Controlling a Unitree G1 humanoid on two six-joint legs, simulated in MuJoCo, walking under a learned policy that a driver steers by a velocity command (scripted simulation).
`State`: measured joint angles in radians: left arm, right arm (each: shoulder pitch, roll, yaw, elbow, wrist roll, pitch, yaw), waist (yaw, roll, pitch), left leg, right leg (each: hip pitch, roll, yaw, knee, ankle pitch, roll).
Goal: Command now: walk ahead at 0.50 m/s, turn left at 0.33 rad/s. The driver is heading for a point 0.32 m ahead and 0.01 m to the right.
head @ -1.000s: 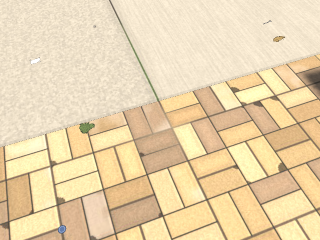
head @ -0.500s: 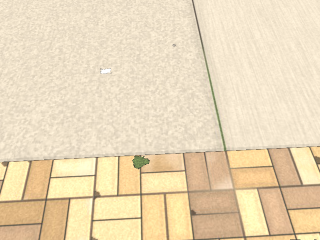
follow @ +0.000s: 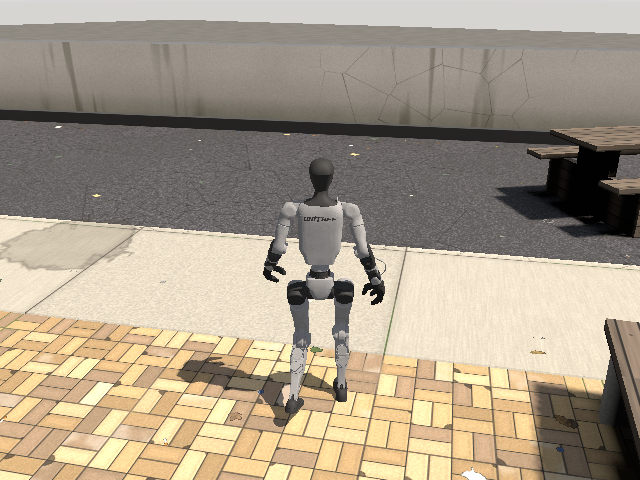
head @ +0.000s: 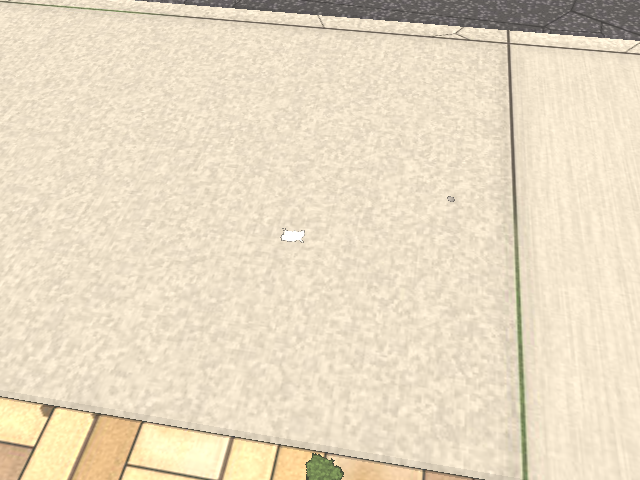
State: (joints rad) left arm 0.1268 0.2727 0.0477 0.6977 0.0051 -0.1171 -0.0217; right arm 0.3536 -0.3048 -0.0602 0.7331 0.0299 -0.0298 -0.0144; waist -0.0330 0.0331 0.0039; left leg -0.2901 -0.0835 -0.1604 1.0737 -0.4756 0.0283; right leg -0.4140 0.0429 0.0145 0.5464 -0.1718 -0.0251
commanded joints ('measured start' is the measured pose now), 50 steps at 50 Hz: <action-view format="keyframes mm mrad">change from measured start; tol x16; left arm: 1 149 120 38 -5 4 9 4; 21 384 80 -16 142 6 47 16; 50 104 81 -8 233 0 99 54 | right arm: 1 -102 -119 -22 -116 -20 -28 -1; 15 -308 -28 7 -161 -26 -47 42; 21 -42 -92 -6 -96 -60 -17 21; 27 -303 -63 -1 -75 -61 0 31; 50 -190 -28 3 165 -33 27 -11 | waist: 1 102 -99 -21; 16 71 -136 -30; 21 10 193 -414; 25 65 73 -122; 36 39 -120 45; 50 41 -34 -28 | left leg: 1 -472 110 12 165 103 -9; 17 -30 77 145 -605 543 17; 18 92 75 152 -645 616 41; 20 556 457 -227 -548 1296 269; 26 15 293 -63 -757 655 189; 34 -159 172 16 -765 -38 42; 50 125 109 116 -613 489 5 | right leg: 1 421 -323 462 -283 -169 -183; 9 272 -250 169 -385 233 -196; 18 295 -182 53 -72 518 -64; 19 198 -124 12 101 331 -15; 20 -42 -34 -11 407 -262 58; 21 -55 -49 80 534 -534 81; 22 -113 -76 80 586 -518 94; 34 311 -156 75 -120 29 27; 37 65 -130 64 -171 -269 4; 50 187 -97 24 -112 94 25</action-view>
